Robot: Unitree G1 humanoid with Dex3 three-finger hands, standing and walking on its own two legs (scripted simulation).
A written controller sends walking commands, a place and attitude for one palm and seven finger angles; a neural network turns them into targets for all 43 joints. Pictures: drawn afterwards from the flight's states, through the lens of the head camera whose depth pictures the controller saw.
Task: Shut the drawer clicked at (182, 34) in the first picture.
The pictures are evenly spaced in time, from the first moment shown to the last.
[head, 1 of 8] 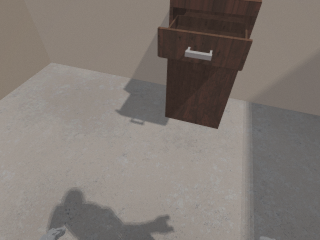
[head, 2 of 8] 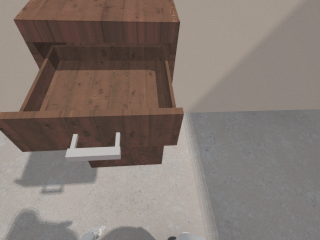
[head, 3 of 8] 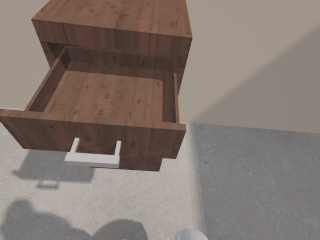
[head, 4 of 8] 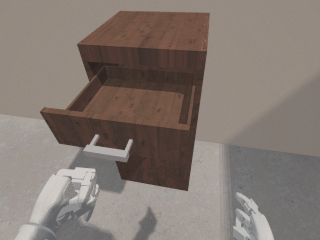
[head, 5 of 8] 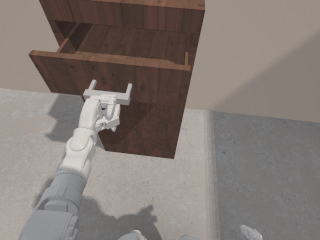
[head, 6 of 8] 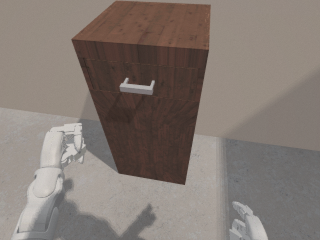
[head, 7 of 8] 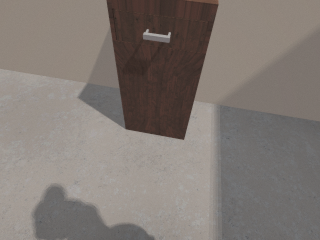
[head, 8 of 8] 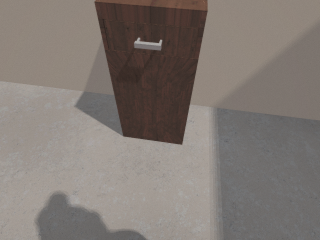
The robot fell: no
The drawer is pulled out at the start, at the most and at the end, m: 0.30 0.30 0.00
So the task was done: yes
